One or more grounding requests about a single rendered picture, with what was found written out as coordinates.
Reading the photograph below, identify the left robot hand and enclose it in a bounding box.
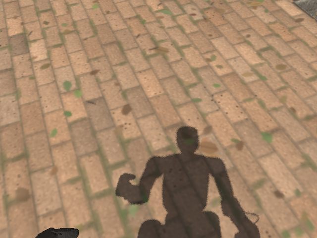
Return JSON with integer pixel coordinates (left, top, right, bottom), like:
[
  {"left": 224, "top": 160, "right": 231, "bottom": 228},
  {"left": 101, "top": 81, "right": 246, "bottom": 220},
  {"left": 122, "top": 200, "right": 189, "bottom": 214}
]
[{"left": 36, "top": 227, "right": 79, "bottom": 238}]

